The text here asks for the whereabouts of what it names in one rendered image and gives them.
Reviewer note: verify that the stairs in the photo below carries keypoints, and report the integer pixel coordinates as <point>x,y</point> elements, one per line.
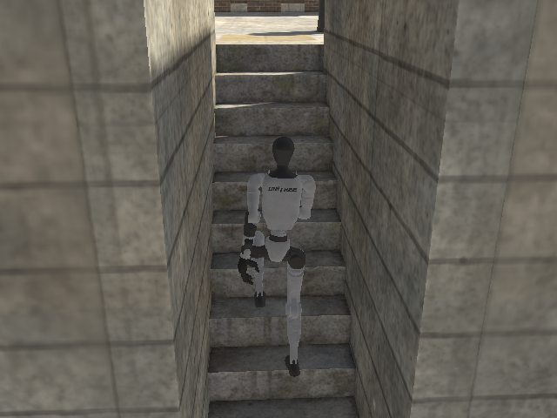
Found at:
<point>265,92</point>

